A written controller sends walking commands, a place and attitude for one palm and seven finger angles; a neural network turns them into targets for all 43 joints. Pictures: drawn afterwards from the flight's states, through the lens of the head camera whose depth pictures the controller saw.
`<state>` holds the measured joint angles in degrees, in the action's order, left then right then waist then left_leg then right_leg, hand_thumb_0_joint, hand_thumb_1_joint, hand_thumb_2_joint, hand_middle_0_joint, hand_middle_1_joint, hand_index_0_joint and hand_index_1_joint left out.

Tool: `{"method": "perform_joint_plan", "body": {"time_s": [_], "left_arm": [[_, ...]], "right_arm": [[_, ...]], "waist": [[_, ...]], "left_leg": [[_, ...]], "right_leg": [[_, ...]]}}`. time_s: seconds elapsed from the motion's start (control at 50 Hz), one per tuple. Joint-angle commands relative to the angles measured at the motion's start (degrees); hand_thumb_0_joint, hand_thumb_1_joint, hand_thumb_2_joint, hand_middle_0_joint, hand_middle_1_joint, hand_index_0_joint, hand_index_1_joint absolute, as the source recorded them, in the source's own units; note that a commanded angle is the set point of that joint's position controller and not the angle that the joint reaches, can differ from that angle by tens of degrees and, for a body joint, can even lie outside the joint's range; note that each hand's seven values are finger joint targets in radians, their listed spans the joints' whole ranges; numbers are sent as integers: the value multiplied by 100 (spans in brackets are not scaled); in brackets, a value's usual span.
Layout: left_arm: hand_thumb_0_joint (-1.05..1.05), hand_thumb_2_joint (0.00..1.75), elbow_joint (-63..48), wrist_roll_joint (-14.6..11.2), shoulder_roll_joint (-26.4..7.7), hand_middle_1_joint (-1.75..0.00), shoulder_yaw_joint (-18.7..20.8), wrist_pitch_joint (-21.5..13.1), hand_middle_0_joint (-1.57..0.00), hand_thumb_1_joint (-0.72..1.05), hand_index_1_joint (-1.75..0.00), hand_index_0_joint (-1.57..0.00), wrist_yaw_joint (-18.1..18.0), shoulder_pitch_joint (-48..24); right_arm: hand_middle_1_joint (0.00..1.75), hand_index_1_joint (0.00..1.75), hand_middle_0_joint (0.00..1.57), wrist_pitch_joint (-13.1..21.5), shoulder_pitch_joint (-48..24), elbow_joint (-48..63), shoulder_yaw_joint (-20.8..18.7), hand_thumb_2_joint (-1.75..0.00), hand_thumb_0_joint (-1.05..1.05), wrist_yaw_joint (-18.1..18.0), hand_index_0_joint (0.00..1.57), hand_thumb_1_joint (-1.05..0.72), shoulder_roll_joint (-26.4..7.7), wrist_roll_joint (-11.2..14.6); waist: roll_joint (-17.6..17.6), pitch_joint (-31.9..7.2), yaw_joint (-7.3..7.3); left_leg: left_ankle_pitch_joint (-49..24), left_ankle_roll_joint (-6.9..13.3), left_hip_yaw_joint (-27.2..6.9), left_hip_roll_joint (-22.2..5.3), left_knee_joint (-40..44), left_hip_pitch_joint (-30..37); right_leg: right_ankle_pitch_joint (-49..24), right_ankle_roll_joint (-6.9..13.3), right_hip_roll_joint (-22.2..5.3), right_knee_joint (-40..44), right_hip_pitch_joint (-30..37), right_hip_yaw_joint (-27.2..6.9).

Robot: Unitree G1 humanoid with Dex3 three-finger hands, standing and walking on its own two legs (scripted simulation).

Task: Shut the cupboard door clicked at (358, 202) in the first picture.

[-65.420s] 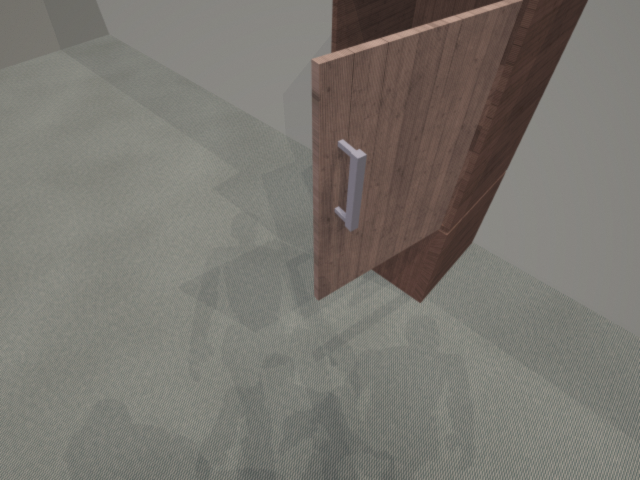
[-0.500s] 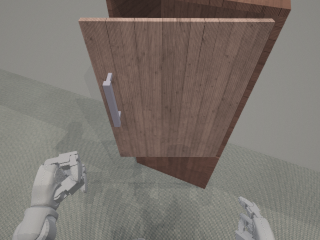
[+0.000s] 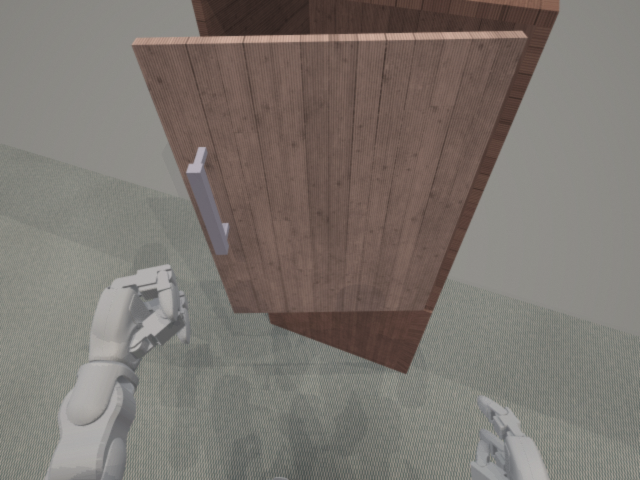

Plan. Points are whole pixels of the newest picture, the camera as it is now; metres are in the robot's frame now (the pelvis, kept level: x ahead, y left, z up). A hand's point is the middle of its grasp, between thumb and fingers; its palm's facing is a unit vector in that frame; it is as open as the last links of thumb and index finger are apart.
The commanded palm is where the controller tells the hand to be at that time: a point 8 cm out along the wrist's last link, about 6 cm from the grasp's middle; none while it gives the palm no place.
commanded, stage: bring the fist close to the handle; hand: left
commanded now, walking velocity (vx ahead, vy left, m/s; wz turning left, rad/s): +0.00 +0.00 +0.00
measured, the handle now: (212, 204) +0.47 +0.19 +0.07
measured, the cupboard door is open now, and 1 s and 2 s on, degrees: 23 23 11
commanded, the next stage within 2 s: push the door shut along its arc in 1.04 s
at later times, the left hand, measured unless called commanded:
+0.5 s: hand (212, 271) +0.35 +0.16 +0.08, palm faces +0.05 -1.00 -0.02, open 3.1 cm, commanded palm +0.32 +0.20 +0.08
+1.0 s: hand (222, 257) +0.37 +0.15 +0.08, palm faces +0.06 -1.00 -0.01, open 3.1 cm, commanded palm +0.34 +0.20 +0.08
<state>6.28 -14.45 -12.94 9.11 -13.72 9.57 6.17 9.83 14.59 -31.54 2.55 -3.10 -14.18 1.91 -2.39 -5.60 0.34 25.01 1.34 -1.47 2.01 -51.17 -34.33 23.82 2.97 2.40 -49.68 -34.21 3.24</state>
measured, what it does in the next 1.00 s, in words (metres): stands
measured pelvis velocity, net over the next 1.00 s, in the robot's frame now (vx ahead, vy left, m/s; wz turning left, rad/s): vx -0.01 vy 0.01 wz -0.02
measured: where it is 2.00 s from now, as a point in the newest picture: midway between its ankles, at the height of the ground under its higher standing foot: outside the picture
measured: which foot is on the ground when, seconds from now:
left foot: down 0.00-1.00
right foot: down 0.00-1.00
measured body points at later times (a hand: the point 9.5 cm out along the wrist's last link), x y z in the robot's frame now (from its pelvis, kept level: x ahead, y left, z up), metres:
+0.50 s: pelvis +0.00 +0.01 +0.00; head +0.04 +0.00 +0.45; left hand +0.34 +0.21 +0.08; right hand +0.15 -0.23 -0.10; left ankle +0.01 +0.10 -0.69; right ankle +0.01 -0.09 -0.69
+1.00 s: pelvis -0.01 +0.01 +0.00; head +0.04 +0.00 +0.45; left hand +0.36 +0.21 +0.08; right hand +0.10 -0.24 -0.11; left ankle +0.01 +0.10 -0.69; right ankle +0.01 -0.09 -0.69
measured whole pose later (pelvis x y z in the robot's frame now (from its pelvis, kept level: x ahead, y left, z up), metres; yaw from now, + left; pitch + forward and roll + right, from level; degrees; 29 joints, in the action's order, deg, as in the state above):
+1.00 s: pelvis -0.01 +0.01 +0.00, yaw -1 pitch +10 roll -1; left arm 30.3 -9.1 -10.0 7.8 -19.1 1.0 -17.2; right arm 2.9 17.1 -35.2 1.0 -1.0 -14.3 1.4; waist -1.9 -5.3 -1.5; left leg 23.8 2.2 0.3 2.0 -50.1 -36.0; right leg 22.3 2.2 2.3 -49.0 -36.5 1.5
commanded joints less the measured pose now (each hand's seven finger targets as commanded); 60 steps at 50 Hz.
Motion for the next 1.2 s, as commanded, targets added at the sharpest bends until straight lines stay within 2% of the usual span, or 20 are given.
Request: {"method": "perform_joint_plan", "body": {"time_s": [0.0, 0.08, 0.18, 0.2, 0.32, 0.38, 0.48, 0.52, 0.58, 0.62, 0.66, 0.68, 0.74, 0.8, 0.88, 0.98, 1.04, 1.06, 1.14, 1.18], "left_arm": [[0, 90, -981, -80, -686, -150, 385, -351, -130, 90, -150, -130, -108, -923], [0, 90, -863, 37, -633, -150, 222, -446, -130, 90, -150, -130, -230, -1684], [0, 90, -797, 125, -621, -150, 206, -550, -130, 90, -150, -130, -350, -1858], [0, 90, -796, 138, -469, -150, 56, -550, -130, 90, -150, -130, -355, -1915], [0, 90, -292, 267, -433, -150, 3, -488, -130, 90, -150, -130, -593, -2620], [0, 90, -34, 320, -510, -150, 88, -496, -130, 90, -150, -130, -696, -2974], [0, 90, 298, 415, -341, -150, -92, -586, -130, 90, -150, -130, -794, -3439], [0, 90, 539, 442, -246, -150, -203, -593, -130, 90, -150, -130, -833, -3796], [0, 90, 993, 458, -476, -150, 72, -585, -130, 90, -150, -130, -925, -4052], [0, 90, 1097, 496, -480, -150, 77, -641, -130, 90, -150, -130, -955, -4344], [0, 90, 1041, 499, -712, -150, 364, -716, -130, 90, -150, -130, -986, -4013], [0, 90, 1058, 503, -566, -150, 243, -736, -130, 90, -150, -130, -953, -3847], [0, 90, 1213, 465, -595, -150, 266, -781, -130, 90, -150, -130, -884, -3872], [0, 90, 1121, 464, -382, -150, 22, -830, -130, 90, -150, -130, -834, -4084], [0, 90, 985, 444, -366, -150, 0, -909, -130, 90, -150, -130, -862, -4140], [0, 90, 1264, 508, -577, -150, 126, -929, -130, 90, -150, -130, -922, -4544], [0, 90, 1310, 476, -606, -150, 202, -958, -130, 90, -150, -130, -911, -4424], [0, 90, 1329, 490, -625, -150, 180, -956, -130, 90, -150, -130, -900, -4488], [0, 90, 1426, 500, -310, -150, -86, -941, -130, 90, -150, -130, -854, -4546], [0, 90, 1698, 539, -599, -150, 93, -905, -130, 90, -150, -130, -831, -4905]], "right_arm": [[30, 30, 20, 234, -334, 903, -315, -90, 0, -10, 20, -90, -636, 11], [30, 30, 20, 181, -334, 820, -324, -90, 0, 3, 20, -90, -645, 8], [30, 30, 20, 125, -250, 746, -372, -90, 0, 38, 20, -90, -649, -8], [30, 30, 20, 113, -265, 761, -365, -90, 0, 53, 20, -90, -630, -4], [30, 30, 20, -42, -253, 656, -364, -90, 0, 73, 20, -90, -645, -9], [30, 30, 20, -108, -227, 622, -368, -90, 0, 75, 20, -90, -654, -13], [30, 30, 20, -178, -157, 565, -369, -90, 0, 118, 20, -90, -634, -26], [30, 30, 20, -210, -120, 514, -370, -90, 0, 133, 20, -90, -652, -25], [30, 30, 20, -285, -67, 469, -381, -90, 0, 133, 20, -90, -686, -39], [30, 30, 20, -315, -53, 438, -384, -90, 0, 142, 20, -90, -665, -41], [30, 30, 20, -350, -13, 495, -413, -90, 0, 166, 20, -90, -684, -57], [30, 30, 20, -371, -14, 530, -398, -90, 0, 185, 20, -90, -653, -62], [30, 30, 20, -429, 26, 513, -404, -90, 0, 215, 20, -90, -659, -35], [30, 30, 20, -440, 29, 523, -424, -90, 0, 208, 20, -90, -665, -21], [30, 30, 20, -416, 49, 496, -450, -90, 0, 187, 20, -90, -688, -29], [30, 30, 20, -429, 27, 391, -419, -90, 0, 148, 20, -90, -700, -41], [30, 30, 20, -424, -3, 421, -413, -90, 0, 158, 20, -90, -684, -41], [30, 30, 20, -429, 26, 423, -413, -90, 0, 147, 20, -90, -711, -37], [30, 30, 20, -407, 59, 429, -421, -90, 0, 188, 20, -90, -689, -34], [30, 30, 20, -441, 117, 361, -413, -90, 0, 166, 20, -90, -727, -32]], "waist": [[337, -1128, 29], [191, -1056, -87], [220, -1562, -44], [112, -1521, -41], [219, -1313, -143], [282, -1399, -128], [114, -1568, -157], [182, -1465, -244], [438, -1484, -232], [345, -1592, -237], [217, -1897, -55], [220, -1970, -50], [381, -1608, -114], [203, -1543, -197], [247, -1707, -220], [323, -1532, -297], [224, -1672, -195], [262, -1705, -224], [172, -1675, -277], [336, -1584, -354]], "left_leg": [[-1360, 13, -25, -38, 699, 229], [-1233, 21, -39, -53, 710, 300], [-1666, 5, -54, -79, 712, 532], [-1691, -5, -45, -73, 729, 571], [-1469, -16, -59, -98, 767, 556], [-1430, -10, -66, -102, 775, 552], [-1619, -40, -80, -127, 751, 685], [-1493, -54, -105, -143, 762, 661], [-1294, -25, -77, -119, 770, 456], [-1320, -27, -52, -111, 751, 453], [-1572, -28, -14, -99, 755, 514], [-1698, -23, 12, -96, 768, 534], [-1522, -21, 35, -111, 801, 350], [-1398, -12, 19, -123, 821, 470], [-1391, 5, 2, -122, 808, 577], [-1038, 29, -9, -106, 826, 408], [-1086, 12, 5, -93, 834, 403], [-1115, 22, -10, -96, 823, 410], [-1268, -1, -40, -119, 808, 568], [-1142, 15, -59, -119, 773, 408]], "right_leg": [[-1604, -246, -246, 800, 1093, -475], [-1374, -218, -218, 785, 854, -437], [-1861, -186, -190, 620, 1072, -350], [-1879, -179, -184, 603, 1025, -320], [-1601, -177, -162, 663, 750, -281], [-1547, -166, -155, 667, 776, -292], [-1715, -136, -138, 587, 723, -261], [-1575, -144, -129, 597, 565, -224], [-1444, -174, -139, 663, 642, -289], [-1509, -164, -143, 641, 693, -319], [-1759, -136, -129, 584, 957, -327], [-1925, -137, -138, 571, 1042, -337], [-1814, -156, -121, 644, 942, -341], [-1631, -147, -113, 683, 763, -319], [-1592, -156, -112, 689, 765, -321], [-1244, -178, -125, 750, 646, -361], [-1301, -154, -128, 730, 779, -375], [-1329, -152, -116, 710, 787, -361], [-1472, -141, -107, 657, 620, -286], [-1395, -169, -116, 666, 564, -328]]}}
